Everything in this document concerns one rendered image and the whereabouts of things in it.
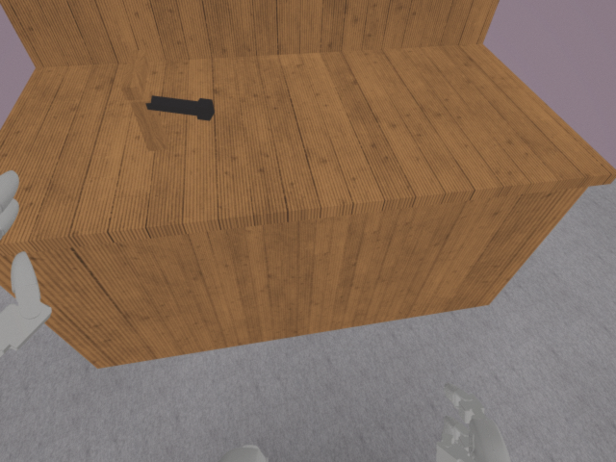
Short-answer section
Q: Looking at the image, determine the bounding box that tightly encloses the tap lever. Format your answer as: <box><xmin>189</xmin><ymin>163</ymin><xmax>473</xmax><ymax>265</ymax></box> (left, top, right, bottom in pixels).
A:
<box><xmin>145</xmin><ymin>95</ymin><xmax>215</xmax><ymax>121</ymax></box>

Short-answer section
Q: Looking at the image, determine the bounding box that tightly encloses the right robot hand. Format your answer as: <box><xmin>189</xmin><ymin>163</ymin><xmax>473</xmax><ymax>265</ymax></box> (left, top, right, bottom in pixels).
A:
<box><xmin>436</xmin><ymin>383</ymin><xmax>511</xmax><ymax>462</ymax></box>

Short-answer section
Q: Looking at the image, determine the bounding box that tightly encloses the counter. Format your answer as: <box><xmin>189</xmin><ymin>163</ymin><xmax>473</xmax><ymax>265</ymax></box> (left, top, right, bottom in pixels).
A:
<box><xmin>0</xmin><ymin>0</ymin><xmax>616</xmax><ymax>369</ymax></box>

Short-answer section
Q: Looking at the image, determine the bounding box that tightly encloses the left robot hand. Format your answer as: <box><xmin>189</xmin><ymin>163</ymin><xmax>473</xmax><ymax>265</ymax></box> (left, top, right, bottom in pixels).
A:
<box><xmin>0</xmin><ymin>170</ymin><xmax>52</xmax><ymax>358</ymax></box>

